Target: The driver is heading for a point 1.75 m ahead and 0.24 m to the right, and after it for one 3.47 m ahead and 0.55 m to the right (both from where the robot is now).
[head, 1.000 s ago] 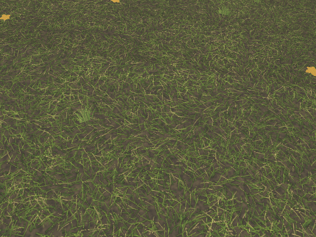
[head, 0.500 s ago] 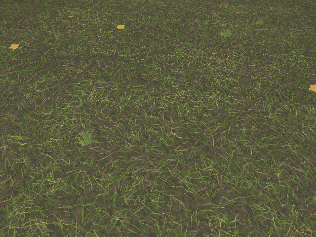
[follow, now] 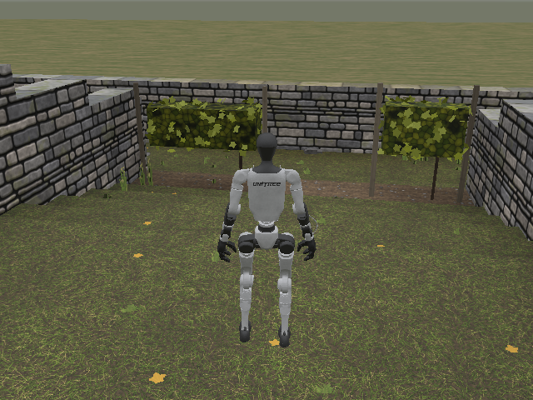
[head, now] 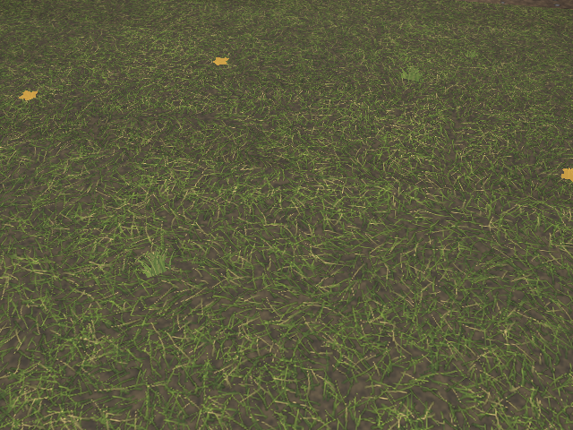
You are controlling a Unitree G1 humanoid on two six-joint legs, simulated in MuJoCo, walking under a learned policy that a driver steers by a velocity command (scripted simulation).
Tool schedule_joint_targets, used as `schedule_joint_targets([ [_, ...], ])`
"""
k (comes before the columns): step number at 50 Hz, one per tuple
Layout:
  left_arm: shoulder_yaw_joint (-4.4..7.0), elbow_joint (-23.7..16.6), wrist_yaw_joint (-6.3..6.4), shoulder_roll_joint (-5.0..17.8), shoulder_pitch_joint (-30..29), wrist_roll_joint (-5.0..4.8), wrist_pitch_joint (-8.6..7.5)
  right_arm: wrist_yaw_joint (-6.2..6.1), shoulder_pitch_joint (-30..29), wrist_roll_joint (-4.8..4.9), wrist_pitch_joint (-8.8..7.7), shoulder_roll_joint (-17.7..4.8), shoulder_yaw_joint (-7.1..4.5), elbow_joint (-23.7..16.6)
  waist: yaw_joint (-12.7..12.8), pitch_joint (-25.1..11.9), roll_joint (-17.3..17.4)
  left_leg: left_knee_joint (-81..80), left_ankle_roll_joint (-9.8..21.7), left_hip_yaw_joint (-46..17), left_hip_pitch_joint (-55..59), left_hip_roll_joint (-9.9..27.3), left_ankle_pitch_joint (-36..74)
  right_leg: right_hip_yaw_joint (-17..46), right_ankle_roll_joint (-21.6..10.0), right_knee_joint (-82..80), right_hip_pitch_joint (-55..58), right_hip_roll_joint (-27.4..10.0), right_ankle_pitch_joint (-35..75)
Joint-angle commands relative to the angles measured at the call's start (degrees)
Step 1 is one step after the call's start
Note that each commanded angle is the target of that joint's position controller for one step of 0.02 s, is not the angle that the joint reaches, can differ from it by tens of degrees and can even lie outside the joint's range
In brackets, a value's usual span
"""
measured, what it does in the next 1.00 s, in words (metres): walks ahead: right foot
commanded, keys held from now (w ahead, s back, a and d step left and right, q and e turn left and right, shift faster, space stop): w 1.00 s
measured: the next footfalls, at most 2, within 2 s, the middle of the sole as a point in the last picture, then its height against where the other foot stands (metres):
right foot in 0.66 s outside the picture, level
left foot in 1.22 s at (243, 335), level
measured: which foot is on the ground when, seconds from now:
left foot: down 0.00-0.68, up 0.70-1.00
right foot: down 0.00-0.18, up 0.20-0.64, down 0.66-1.00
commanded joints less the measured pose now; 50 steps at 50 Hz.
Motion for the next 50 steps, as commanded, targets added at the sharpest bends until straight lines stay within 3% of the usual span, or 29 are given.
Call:
schedule_joint_targets([
  [1,3.17,-1.36,0.57,12.90,4.51,-0.76,-1.28,0.68,-5.25,0.66,-2.34,-4.06,-0.56,-4.41,2.55,8.71,-10.81,12.89,2.25,2.65,-12.74,-0.58,-5.76,25.58,-11.88,-21.17,-5.69,-18.37,-29.80],
  [2,3.14,-1.58,0.54,12.04,4.57,-0.46,-2.07,1.19,-5.87,1.07,-3.15,-4.23,-0.69,-4.85,2.48,9.81,-10.22,16.68,3.03,0.76,-16.84,1.24,-7.75,27.77,-13.05,-21.63,-3.78,-20.37,-26.24],
  [4,3.06,-2.50,0.25,10.54,3.54,-0.78,-3.13,2.06,-5.66,1.74,-4.48,-4.65,-0.85,-5.32,1.50,9.19,-8.17,14.59,4.45,-0.80,-19.96,3.64,-10.08,25.00,-11.83,-20.01,0.74,-19.97,-18.23],
  [6,3.22,-3.54,-0.07,10.72,0.47,-1.58,-3.18,2.54,-2.84,1.76,-5.38,-4.25,-1.10,-4.13,-1.11,6.61,-6.83,2.12,4.74,2.82,-8.14,1.77,-3.82,16.00,-8.58,-17.05,-3.12,-14.89,-11.10],
  [8,3.13,-4.04,-0.49,10.52,-0.17,-1.49,-2.75,2.59,7.81,1.23,-5.21,-4.30,-2.03,0.79,-5.09,2.40,-5.11,-3.92,3.01,7.28,11.74,-3.62,7.30,9.12,-6.65,-9.62,-12.80,-9.56,-5.17],
  [9,2.38,-4.60,-0.68,8.16,-1.29,-1.10,-3.06,2.48,13.73,1.05,-5.07,-5.97,-2.75,2.11,-7.61,0.57,0.24,-7.09,4.23,0.51,18.86,0.24,4.99,4.37,-4.29,2.01,-17.67,-6.09,1.28],
  [10,1.16,-6.49,-0.83,3.57,-1.53,0.06,-3.61,2.07,20.21,0.97,-5.09,-11.93,-3.81,2.45,-8.32,-3.00,17.06,-16.61,10.10,-22.35,25.61,14.52,-0.50,-2.96,0.19,24.30,-27.44,-0.30,-5.45],
  [11,1.50,-8.19,-0.68,4.11,-2.50,-1.32,-4.50,2.99,21.57,0.00,-6.12,-12.24,-3.06,2.81,-7.70,-3.88,17.93,-23.78,17.22,-41.37,24.60,21.55,-10.71,3.61,-0.05,36.84,-34.56,2.38,-14.17],
  [12,1.92,-8.67,-0.89,6.14,-3.66,-2.78,-5.28,3.19,15.59,0.17,-7.05,-9.79,-2.02,1.26,-5.03,1.99,10.16,-23.55,16.75,-38.24,21.88,21.56,-14.85,6.52,-1.52,42.93,-40.50,-1.88,-10.41],
  [13,2.04,-8.49,-1.30,6.91,-3.97,-2.88,-5.89,3.46,11.73,0.19,-7.58,-7.10,-1.17,-0.18,-3.81,4.35,6.71,-23.42,14.26,-30.82,19.64,18.67,-12.76,6.46,-2.84,43.28,-41.77,-4.36,-3.74],
  [14,2.36,-7.87,-1.26,7.02,-3.58,-2.22,-6.18,3.79,8.88,0.03,-7.71,-6.61,-0.67,-1.31,-2.50,4.79,4.48,-23.87,12.24,-24.71,17.52,16.18,-6.38,5.61,-3.25,40.81,-40.50,-6.06,1.46],
  [16,3.08,-7.52,-1.65,7.54,-3.64,-1.09,-5.94,3.76,8.98,-0.30,-7.30,-4.50,0.21,-1.62,-1.64,4.44,4.85,-24.45,9.74,-15.00,15.00,12.40,7.67,4.40,-2.69,34.51,-35.72,-7.76,7.13],
  [19,2.79,-8.72,-2.14,4.95,-6.91,-0.59,-4.94,2.65,13.14,-0.51,-6.73,-5.79,0.31,-0.89,-2.15,4.05,4.07,-25.11,10.53,-8.99,15.18,11.01,21.07,1.81,-0.34,27.74,-35.52,-7.26,11.25],
  [23,1.70,-12.55,-2.65,2.94,-16.85,-0.78,-4.76,1.52,14.15,-0.55,-6.18,-7.39,0.08,-1.71,-3.88,6.03,3.85,-27.64,10.29,-4.24,11.53,9.56,22.23,-0.49,0.95,11.81,-31.83,-5.14,19.64],
  [26,1.31,-14.29,-3.45,3.22,-21.47,-1.09,-4.88,1.33,17.08,0.05,-5.99,-7.37,-0.22,-1.00,-4.76,7.67,4.05,-28.42,10.47,-2.66,12.95,10.60,22.01,-1.38,0.11,5.75,-29.58,-3.86,22.46],
  [29,1.40,-15.91,-4.44,4.32,-23.29,-1.27,-5.39,1.19,17.30,0.52,-5.44,-7.78,-0.82,-0.75,-3.47,7.72,4.22,-25.48,9.71,-1.70,18.90,12.94,27.85,-0.59,-2.15,1.86,-29.00,-3.49,20.40],
  [31,2.47,-15.43,-4.64,6.75,-19.10,-1.19,-5.63,1.13,15.69,0.31,-4.93,-9.33,-1.49,-1.43,-0.19,3.49,5.97,-19.05,8.56,-0.87,22.02,13.68,44.83,-1.92,-3.97,1.53,-21.55,-1.02,16.88],
  [33,4.93,-10.86,-4.00,10.96,-2.93,-1.33,-5.29,1.18,13.97,-0.16,-3.99,-9.30,-1.50,-2.26,7.97,-6.57,7.03,0.21,6.15,1.87,18.06,10.50,58.15,-3.77,-6.85,1.73,-0.25,2.04,15.80],
  [34,5.99,-8.58,-3.36,14.67,7.54,-0.59,-4.96,1.35,14.44,-0.97,-3.96,-7.32,-0.61,-3.67,10.75,-14.36,1.33,18.51,4.62,2.96,3.33,7.35,40.13,9.00,-10.34,3.63,18.67,-8.61,12.82],
  [35,6.13,-7.09,-3.71,17.10,11.23,0.18,-4.85,2.25,22.33,-0.28,-5.31,2.02,1.78,-3.85,5.10,-23.83,-15.21,39.29,1.31,-0.57,-17.01,-4.96,-7.32,40.21,-20.02,-6.34,34.55,-22.38,-4.11],
  [36,4.66,-7.14,-3.80,12.04,9.27,-0.23,-5.03,2.65,17.17,1.37,-7.17,-3.47,0.57,-3.87,7.21,-20.70,-10.94,46.93,2.79,-8.50,-23.20,-3.52,-11.94,45.62,-17.81,-13.16,31.77,-20.93,-8.63],
  [37,3.95,-7.94,-3.68,9.89,3.54,-0.44,-5.46,2.72,11.17,2.80,-8.14,-6.62,-0.37,-6.26,5.83,-11.14,-9.08,48.43,3.76,-6.62,-27.72,-0.57,-7.87,36.20,-15.24,-13.95,23.55,-19.62,-4.29],
  [38,3.32,-9.22,-3.77,8.29,-1.70,-0.16,-6.00,2.21,7.97,2.59,-8.59,-7.29,-0.48,-7.13,3.76,-6.91,-2.63,45.54,4.21,-5.49,-25.20,2.78,-1.90,28.54,-13.75,-15.27,13.77,-17.85,3.38],
  [39,2.92,-9.43,-4.05,6.76,-4.63,0.62,-6.47,1.67,6.61,1.66,-8.34,-7.23,-1.11,-7.26,1.69,-4.11,-0.70,42.01,4.18,-4.73,-22.03,4.94,1.61,22.78,-12.73,-16.46,5.70,-15.92,9.71],
  [40,2.36,-9.16,-4.23,5.10,-5.73,1.25,-6.78,1.49,8.21,1.21,-7.49,-6.36,-1.34,-7.10,-0.57,-3.77,-1.80,39.85,4.40,-5.25,-18.12,6.66,3.50,18.72,-12.07,-17.93,1.14,-14.03,12.06],
  [42,2.19,-7.97,-4.19,5.04,-4.42,0.98,-6.84,1.31,9.61,1.07,-6.04,-3.98,-1.24,-7.18,-1.96,-2.44,-3.40,35.79,4.05,-4.72,-16.09,7.71,3.74,15.01,-12.73,-20.69,-3.29,-12.84,12.72],
  [44,2.46,-7.06,-3.31,7.05,-2.29,0.82,-6.85,1.13,5.86,0.70,-5.27,-4.36,-1.42,-8.87,-1.95,0.27,-3.19,30.60,2.77,-3.90,-19.30,8.56,6.56,12.60,-13.23,-23.08,-5.34,-12.67,12.97],
  [47,2.78,-6.35,-1.94,8.76,1.38,0.72,-6.43,1.29,-1.45,-0.10,-5.28,-5.06,-1.60,-11.58,-0.20,2.04,-2.20,19.87,0.88,-3.26,-25.32,8.63,16.27,10.33,-12.61,-24.14,-2.63,-12.24,15.26],
  [50,2.77,-5.91,-1.41,9.20,4.32,0.21,-6.01,2.00,-7.47,0.08,-5.79,-4.00,-1.09,-13.22,1.69,2.53,-2.62,8.26,0.62,-1.08,-23.38,6.41,25.01,6.06,-10.52,-23.85,-1.16,-10.11,17.97],
])
Velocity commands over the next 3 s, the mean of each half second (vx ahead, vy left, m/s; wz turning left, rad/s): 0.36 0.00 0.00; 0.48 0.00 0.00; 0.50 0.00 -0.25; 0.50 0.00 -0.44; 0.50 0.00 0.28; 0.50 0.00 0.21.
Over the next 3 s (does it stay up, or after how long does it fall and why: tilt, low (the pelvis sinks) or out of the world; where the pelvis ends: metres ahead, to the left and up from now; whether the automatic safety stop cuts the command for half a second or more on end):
stays up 1.57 -0.27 -0.20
